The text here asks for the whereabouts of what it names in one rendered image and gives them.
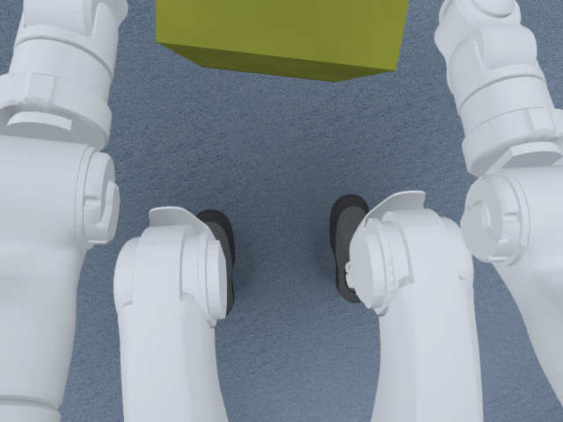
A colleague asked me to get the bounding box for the left robot thigh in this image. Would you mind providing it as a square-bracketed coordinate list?
[118, 224, 229, 422]

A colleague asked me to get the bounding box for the right robot upper arm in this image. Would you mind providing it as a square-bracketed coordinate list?
[460, 165, 563, 407]

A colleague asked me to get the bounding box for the left robot forearm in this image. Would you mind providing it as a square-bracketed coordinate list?
[0, 0, 128, 151]

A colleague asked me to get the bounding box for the left robot upper arm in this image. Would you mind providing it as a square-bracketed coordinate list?
[0, 135, 120, 422]

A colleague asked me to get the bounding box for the carton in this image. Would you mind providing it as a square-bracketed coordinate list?
[156, 0, 409, 82]

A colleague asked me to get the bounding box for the right robot shin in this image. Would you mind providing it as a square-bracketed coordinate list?
[345, 191, 474, 302]

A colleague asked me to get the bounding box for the right robot forearm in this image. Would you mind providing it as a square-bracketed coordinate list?
[434, 0, 563, 178]

